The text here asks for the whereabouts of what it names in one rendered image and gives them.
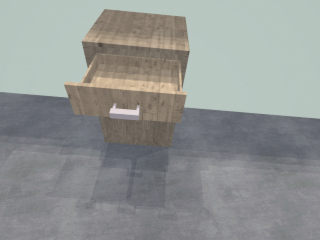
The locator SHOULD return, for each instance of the handle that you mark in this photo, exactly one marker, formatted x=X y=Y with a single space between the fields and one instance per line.
x=126 y=114

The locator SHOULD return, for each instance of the drawer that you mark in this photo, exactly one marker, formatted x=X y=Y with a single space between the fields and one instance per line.
x=129 y=81

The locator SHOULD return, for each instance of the cabinet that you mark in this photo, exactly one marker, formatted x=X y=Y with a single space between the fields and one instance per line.
x=138 y=34

